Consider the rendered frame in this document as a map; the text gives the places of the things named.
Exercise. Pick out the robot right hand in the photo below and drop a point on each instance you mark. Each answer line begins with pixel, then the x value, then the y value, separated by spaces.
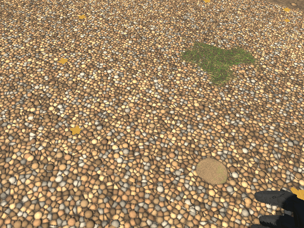
pixel 285 200

